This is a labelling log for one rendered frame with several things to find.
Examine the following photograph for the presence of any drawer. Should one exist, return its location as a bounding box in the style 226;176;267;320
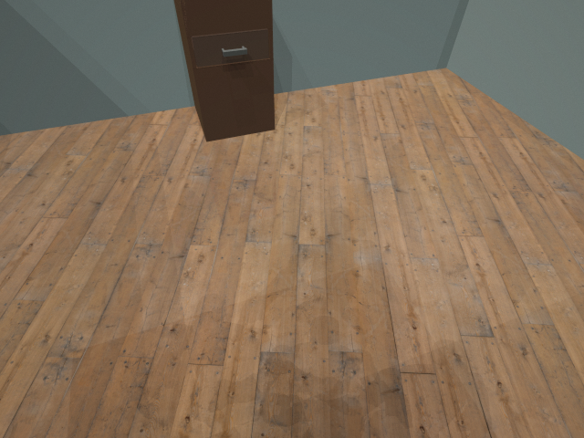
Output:
191;28;269;67

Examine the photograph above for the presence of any handle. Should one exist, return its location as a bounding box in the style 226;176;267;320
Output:
222;47;247;57

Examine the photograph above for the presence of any cabinet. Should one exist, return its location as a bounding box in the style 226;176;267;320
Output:
174;0;275;142

